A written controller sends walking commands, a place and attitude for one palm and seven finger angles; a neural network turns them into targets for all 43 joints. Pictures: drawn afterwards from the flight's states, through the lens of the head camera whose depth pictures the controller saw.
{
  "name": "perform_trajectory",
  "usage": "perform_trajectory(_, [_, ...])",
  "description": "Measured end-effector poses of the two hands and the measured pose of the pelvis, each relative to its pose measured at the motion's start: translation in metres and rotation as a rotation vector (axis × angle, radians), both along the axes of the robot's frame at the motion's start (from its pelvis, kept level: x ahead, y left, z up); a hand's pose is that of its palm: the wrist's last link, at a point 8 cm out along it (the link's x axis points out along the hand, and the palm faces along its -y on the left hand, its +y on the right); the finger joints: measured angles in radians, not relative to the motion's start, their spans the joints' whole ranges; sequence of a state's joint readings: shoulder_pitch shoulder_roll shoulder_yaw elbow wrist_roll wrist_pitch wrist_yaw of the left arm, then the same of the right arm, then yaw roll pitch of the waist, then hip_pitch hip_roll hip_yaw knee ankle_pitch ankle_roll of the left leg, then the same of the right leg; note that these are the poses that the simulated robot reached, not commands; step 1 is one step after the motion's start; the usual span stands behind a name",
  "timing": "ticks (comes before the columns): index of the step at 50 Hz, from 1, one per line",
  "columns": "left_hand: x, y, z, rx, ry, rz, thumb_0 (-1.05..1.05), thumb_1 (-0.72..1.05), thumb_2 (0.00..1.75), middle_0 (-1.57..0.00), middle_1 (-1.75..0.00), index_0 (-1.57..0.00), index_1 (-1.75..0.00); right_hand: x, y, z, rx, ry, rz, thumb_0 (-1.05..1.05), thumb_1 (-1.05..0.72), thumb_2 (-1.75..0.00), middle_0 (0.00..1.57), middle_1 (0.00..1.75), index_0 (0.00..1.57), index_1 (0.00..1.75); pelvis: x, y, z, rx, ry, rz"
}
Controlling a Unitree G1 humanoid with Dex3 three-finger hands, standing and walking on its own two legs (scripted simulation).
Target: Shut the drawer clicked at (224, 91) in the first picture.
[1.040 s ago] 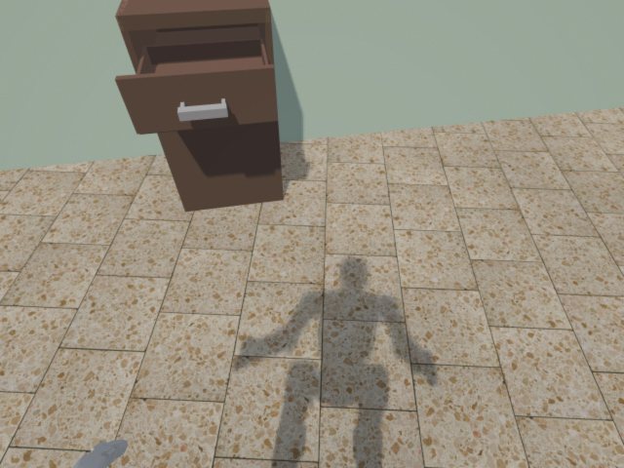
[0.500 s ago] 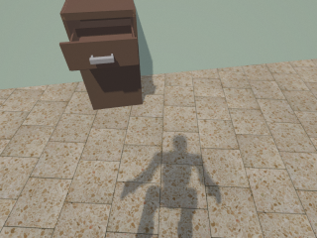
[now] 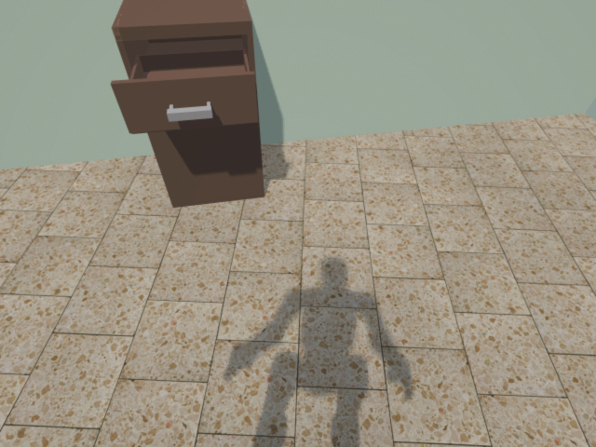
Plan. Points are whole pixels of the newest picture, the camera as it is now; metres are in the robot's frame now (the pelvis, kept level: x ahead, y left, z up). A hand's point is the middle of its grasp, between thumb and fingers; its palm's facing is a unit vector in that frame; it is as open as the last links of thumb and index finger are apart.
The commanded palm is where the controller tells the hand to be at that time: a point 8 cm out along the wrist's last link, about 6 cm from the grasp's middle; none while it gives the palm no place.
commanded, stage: stand and wait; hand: left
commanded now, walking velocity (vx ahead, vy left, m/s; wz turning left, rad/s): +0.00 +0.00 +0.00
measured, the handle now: (190, 109) +1.00 +0.37 -0.09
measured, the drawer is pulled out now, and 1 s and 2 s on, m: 0.29 0.29 0.29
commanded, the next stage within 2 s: look at it before walking up in 0.02 s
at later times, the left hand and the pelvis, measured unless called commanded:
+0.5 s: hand out of the picture +0.07 +0.24 -0.16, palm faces -0.03 -0.95 -0.32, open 7.4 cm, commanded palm none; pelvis +0.01 +0.01 +0.00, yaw +0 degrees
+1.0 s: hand out of the picture +0.04 +0.22 -0.19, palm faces +0.07 -0.98 -0.18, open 7.4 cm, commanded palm none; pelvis +0.06 +0.03 -0.01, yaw +2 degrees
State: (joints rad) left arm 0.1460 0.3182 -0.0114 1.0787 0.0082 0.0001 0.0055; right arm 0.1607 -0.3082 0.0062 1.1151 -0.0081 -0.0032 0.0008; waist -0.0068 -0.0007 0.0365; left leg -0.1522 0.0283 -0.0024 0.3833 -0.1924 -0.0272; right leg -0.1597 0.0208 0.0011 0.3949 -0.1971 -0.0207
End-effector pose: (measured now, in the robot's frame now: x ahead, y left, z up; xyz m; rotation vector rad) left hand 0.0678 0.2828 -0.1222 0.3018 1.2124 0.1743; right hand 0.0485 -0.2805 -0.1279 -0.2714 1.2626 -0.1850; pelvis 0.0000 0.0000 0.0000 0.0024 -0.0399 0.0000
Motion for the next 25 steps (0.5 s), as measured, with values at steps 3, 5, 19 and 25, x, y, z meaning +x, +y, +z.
perform_trajectory(3, [-0.001, 0.0, 0.0, -0.002, 0.003, 0.001, 0.0, 0.9, 0.9, -0.2, -0.3, -0.2, -0.3, 0.0, 0.001, 0.0, 0.001, 0.001, 0.001, 0.0, -0.9, -0.9, 0.2, 0.3, 0.2, 0.3, 0.0, 0.001, 0.0, 0.0, 0.002, 0.0])
perform_trajectory(5, [-0.001, 0.001, -0.001, -0.002, 0.006, 0.001, 0.0, 0.9, 0.9, -0.2, -0.3, -0.2, -0.3, 0.001, 0.002, 0.0, 0.001, 0.0, 0.0, 0.0, -0.9, -0.9, 0.2, 0.3, 0.2, 0.3, 0.0, 0.001, 0.0, 0.0, 0.004, 0.0])
perform_trajectory(19, [-0.003, 0.005, -0.002, -0.001, 0.022, 0.009, 0.0, 0.9, 0.9, -0.2, -0.3, -0.2, -0.3, 0.014, 0.006, 0.002, -0.001, -0.014, 0.008, 0.0, -0.9, -0.9, 0.2, 0.3, 0.2, 0.3, 0.005, 0.004, 0.001, -0.001, 0.007, 0.0])
perform_trajectory(25, [-0.001, 0.006, -0.001, 0.0, 0.024, 0.01, 0.0, 0.9, 0.9, -0.2, -0.3, -0.2, -0.3, 0.021, 0.006, 0.003, -0.001, -0.023, 0.012, 0.0, -0.9, -0.9, 0.2, 0.3, 0.2, 0.3, 0.007, 0.005, 0.001, 0.0, 0.009, -0.001])
